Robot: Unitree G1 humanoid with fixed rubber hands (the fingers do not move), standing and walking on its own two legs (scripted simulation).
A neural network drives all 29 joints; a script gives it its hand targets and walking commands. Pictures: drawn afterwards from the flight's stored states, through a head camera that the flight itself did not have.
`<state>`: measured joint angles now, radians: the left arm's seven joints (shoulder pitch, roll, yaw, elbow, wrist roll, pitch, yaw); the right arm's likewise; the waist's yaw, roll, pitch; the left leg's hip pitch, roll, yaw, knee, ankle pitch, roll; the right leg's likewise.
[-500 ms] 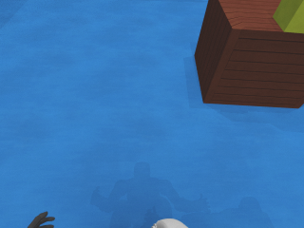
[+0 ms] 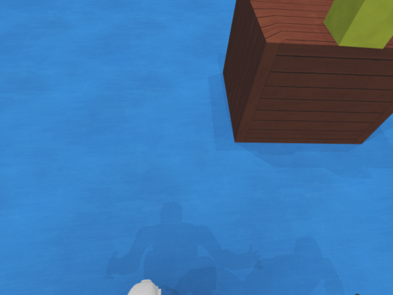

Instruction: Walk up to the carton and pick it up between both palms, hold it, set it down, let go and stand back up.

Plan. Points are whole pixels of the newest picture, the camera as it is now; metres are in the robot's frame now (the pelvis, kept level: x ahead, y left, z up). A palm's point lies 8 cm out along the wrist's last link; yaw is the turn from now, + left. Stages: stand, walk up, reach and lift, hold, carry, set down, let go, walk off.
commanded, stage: walk up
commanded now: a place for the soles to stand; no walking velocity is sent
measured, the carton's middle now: (369, 5) +1.16 -0.73 +0.07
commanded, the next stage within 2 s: none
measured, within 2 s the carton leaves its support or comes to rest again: neither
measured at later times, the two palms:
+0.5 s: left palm (122, 238) +0.25 +0.16 -0.08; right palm out of the picture +0.19 -0.48 -0.08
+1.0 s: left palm (175, 211) +0.33 +0.05 -0.11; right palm out of the picture +0.25 -0.61 -0.11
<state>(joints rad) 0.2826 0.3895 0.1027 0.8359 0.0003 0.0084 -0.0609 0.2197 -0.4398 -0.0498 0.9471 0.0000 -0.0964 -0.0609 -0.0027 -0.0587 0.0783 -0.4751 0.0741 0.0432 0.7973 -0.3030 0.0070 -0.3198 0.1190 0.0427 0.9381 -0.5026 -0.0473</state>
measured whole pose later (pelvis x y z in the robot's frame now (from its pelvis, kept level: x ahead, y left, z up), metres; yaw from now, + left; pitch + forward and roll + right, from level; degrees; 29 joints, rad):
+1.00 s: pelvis +0.23 -0.26 -0.02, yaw -4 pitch -3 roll +2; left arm 0.24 0.40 0.11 0.82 0.00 0.04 -0.10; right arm 0.25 -0.44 -0.07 0.97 0.00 -0.05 -0.08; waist 0.00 -0.04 0.10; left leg -0.52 0.08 -0.05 1.20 -0.50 0.02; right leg -0.39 0.04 0.03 0.97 -0.53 -0.04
